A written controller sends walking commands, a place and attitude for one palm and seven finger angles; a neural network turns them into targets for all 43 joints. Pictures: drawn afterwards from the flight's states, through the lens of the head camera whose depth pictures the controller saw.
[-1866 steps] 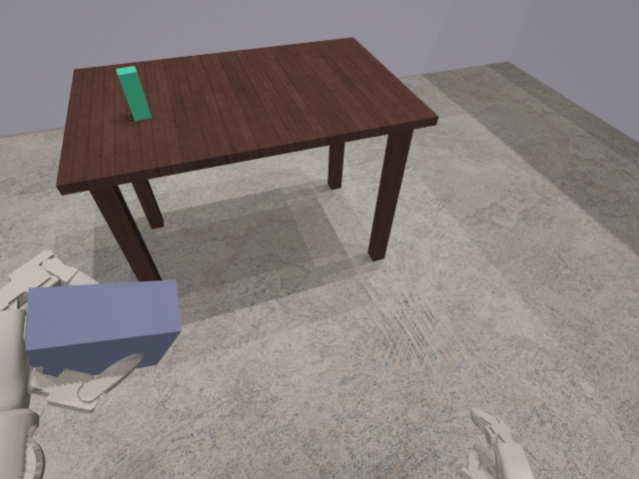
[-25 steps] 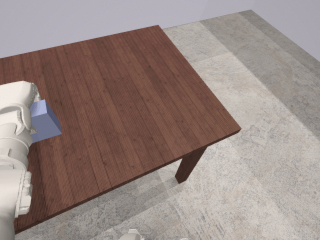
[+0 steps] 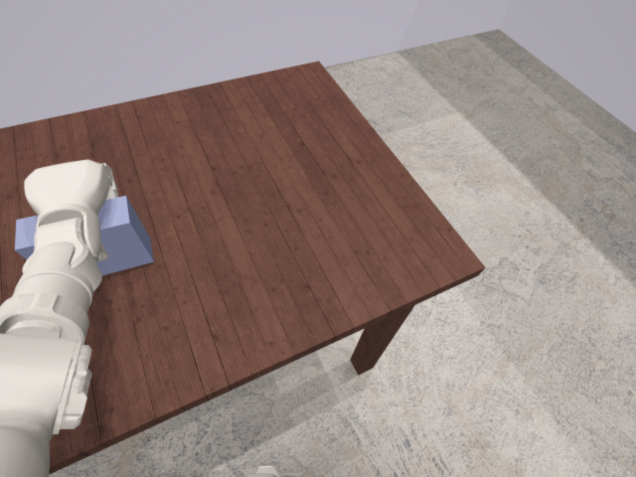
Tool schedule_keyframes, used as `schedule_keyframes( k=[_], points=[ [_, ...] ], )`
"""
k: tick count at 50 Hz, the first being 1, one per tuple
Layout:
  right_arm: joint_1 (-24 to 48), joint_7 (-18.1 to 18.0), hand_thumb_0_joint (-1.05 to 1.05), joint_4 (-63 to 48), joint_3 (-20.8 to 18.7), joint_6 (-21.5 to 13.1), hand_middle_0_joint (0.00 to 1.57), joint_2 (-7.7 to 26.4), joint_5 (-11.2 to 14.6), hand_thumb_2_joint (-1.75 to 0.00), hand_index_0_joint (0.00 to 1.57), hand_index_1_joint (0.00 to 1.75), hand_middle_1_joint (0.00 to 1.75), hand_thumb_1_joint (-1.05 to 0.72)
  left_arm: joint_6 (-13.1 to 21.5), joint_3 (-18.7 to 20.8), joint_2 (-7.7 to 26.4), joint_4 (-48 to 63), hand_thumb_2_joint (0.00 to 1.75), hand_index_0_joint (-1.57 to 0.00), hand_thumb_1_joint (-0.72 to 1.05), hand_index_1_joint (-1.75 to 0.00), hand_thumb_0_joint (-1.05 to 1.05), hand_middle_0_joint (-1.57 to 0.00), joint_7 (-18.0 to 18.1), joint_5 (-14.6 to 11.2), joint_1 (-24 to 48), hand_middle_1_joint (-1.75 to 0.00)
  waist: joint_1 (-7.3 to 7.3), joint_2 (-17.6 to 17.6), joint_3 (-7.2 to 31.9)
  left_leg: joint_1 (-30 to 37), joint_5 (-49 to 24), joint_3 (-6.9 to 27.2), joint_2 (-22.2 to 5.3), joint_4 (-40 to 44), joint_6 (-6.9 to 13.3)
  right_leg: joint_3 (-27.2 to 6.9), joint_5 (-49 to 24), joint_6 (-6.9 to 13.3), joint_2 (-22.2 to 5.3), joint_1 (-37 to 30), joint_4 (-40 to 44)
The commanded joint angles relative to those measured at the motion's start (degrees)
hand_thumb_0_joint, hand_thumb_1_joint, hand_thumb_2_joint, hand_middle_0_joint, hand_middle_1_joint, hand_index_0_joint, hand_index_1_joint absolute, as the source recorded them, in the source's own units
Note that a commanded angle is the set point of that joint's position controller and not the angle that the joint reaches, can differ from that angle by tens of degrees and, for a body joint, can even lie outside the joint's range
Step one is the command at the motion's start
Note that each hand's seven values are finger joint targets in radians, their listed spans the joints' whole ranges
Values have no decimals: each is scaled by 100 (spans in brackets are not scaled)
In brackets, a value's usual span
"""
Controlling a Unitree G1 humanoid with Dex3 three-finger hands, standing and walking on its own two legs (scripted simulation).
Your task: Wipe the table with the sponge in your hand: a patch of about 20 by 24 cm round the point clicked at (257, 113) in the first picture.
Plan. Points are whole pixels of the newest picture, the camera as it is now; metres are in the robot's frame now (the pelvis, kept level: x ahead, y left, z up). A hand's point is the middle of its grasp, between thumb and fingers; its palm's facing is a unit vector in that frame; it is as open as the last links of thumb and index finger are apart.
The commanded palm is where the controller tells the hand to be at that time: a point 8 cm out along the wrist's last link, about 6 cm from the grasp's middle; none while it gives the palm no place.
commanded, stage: slide across to the middle lane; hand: left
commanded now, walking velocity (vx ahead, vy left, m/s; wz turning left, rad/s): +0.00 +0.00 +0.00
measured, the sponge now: (96, 248) +0.43 +0.32 -0.03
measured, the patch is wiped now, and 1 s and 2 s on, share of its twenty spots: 0.65 0.65 0.70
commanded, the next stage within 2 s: wipe back along the middle lane in 0.28 s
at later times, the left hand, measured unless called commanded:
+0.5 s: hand (132, 202) +0.47 +0.26 +0.03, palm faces -0.14 -0.02 -0.99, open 9.2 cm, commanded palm +0.44 +0.25 +0.09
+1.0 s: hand (124, 238) +0.41 +0.25 +0.03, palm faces -0.10 +0.01 -0.99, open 9.2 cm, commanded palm +0.39 +0.23 +0.07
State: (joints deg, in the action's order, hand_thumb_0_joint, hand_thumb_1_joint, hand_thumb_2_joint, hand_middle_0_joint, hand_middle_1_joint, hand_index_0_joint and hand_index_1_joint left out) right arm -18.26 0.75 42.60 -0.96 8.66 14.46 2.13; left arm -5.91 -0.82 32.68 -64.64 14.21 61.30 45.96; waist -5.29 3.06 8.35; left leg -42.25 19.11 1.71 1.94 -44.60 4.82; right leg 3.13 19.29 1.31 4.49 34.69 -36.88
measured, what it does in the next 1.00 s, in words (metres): stands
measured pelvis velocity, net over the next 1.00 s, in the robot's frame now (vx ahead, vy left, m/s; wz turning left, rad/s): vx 0.00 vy -0.02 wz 0.01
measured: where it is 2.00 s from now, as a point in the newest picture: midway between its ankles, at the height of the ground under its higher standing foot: outside the picture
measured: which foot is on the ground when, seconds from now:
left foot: down 0.00-1.00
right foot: down 0.00-1.00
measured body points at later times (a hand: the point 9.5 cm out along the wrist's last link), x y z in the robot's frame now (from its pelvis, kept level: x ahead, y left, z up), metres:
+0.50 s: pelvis +0.02 -0.02 +0.01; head +0.09 -0.01 +0.45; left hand +0.48 +0.26 +0.08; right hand +0.03 -0.29 -0.12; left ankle +0.01 +0.05 -0.71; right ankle -0.02 -0.12 -0.71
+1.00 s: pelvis +0.00 -0.02 +0.01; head +0.05 -0.01 +0.46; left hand +0.41 +0.25 +0.08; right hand +0.11 -0.28 -0.11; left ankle +0.01 +0.05 -0.71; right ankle -0.02 -0.12 -0.71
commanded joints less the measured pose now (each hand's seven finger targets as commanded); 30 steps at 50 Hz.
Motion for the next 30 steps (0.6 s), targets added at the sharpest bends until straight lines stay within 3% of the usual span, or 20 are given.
schedule_keyframes(
  k=[1,3,4,7,8,9,11,14,17,19,22,24,25,26,30],
  points=[
    [-422,-88,0,-290,-330,-145,20,1106,-52,-90,20,30,30,-90,-208,229,1395,986,130,-120,10,-160,0,-120,363,12,2950,-160,-145,768,1965,2824,-2157,732,-337,589,-458,-50,-950,269,97,400,380],
    [-428,-74,0,-306,-312,-143,20,1117,-59,-90,20,30,30,-90,-319,244,1492,833,130,-120,10,-160,0,-120,371,120,2995,-160,-158,627,2085,2728,-2095,671,-317,585,-418,-71,-988,262,86,254,396],
    [-398,-97,0,-309,-300,-151,20,1115,-57,-90,20,30,30,-90,-327,365,1590,874,130,-120,10,-160,0,-120,350,94,3055,-160,-108,725,2175,2783,-2278,668,-329,600,-438,-92,-1087,285,77,199,400],
    [-459,-93,0,-286,-294,-166,20,1117,-49,-90,20,30,30,-90,-407,191,1500,723,130,-120,10,-160,0,-120,333,108,3339,-160,-274,467,2167,2644,-2070,581,-299,577,-352,-115,-1128,214,62,95,458],
    [-471,-94,0,-272,-298,-167,20,1125,-44,-90,20,30,30,-90,-432,247,1594,620,130,-120,10,-160,0,-120,332,143,3313,-160,-268,398,2178,2574,-2023,552,-289,560,-329,-135,-1144,211,50,40,467],
    [-468,-107,0,-294,-281,-185,20,1122,-63,-90,20,30,30,-90,-386,275,1570,779,130,-120,10,-160,0,-120,306,116,3429,-160,-213,596,2347,2709,-2275,578,-310,569,-368,-136,-1285,241,50,39,431],
    [-519,-76,0,-273,-306,-192,20,1100,-70,-90,20,30,30,-90,-385,134,1379,740,130,-120,10,-160,0,-120,290,108,3303,-160,-231,651,2488,2834,-2470,527,-296,486,-367,-145,-1424,221,62,-12,432],
    [-531,-56,0,-295,-320,-176,20,1079,-80,-90,20,30,30,-90,-398,209,1355,797,130,-120,10,-160,0,-120,242,99,3144,-160,-163,683,2638,2831,-2878,462,-286,417,-360,-192,-1907,237,44,-264,419],
    [-546,-10,0,-292,-331,-131,20,1076,-85,-90,20,30,30,-90,-469,162,1264,796,130,-120,10,-160,0,-120,249,65,2907,-160,-155,604,2571,2696,-2987,349,-243,370,-318,-218,-2264,206,38,-495,436],
    [-488,-2,0,-306,-329,-118,20,1076,-78,-90,20,30,30,-90,-495,320,1339,906,130,-120,10,-160,0,-120,256,20,2778,-160,-52,646,2639,2715,-3271,344,-253,398,-320,-233,-2553,222,13,-647,405],
    [-440,38,0,-369,-333,-70,20,1071,-80,-90,20,30,30,-90,-576,414,1368,832,130,-120,10,-160,0,-120,283,21,2045,-160,82,365,2559,2408,-3202,183,-180,419,-228,-307,-3022,198,-18,-1158,425],
    [-314,46,0,-453,-313,-47,20,1061,-64,-90,20,30,30,-90,-560,667,1560,1086,130,-120,10,-160,0,-120,287,-3,1699,-160,269,407,2681,2332,-3370,152,-156,486,-213,-359,-3426,220,-78,-1515,393],
    [-289,51,0,-490,-334,-37,20,1058,-55,-90,20,30,30,-90,-558,622,1514,1212,130,-120,10,-160,0,-120,302,-16,1517,-160,265,361,2650,2360,-3433,139,-145,478,-201,-373,-3530,203,-86,-1619,396],
    [-235,62,0,-523,-346,-28,20,1035,-25,-90,20,30,30,-90,-598,465,1240,1171,130,-120,10,-160,0,-120,312,-82,1294,-160,227,219,2512,2304,-3287,101,-123,514,-181,-366,-3523,181,-85,-1633,448],
    [-75,57,0,-547,-330,0,20,1065,40,-90,20,30,30,-90,-684,446,1187,1054,130,-120,10,-160,0,-120,296,-168,983,-160,198,-111,1867,1902,-2675,17,-80,693,-118,-406,-3397,176,-121,-1741,566]
  ],
)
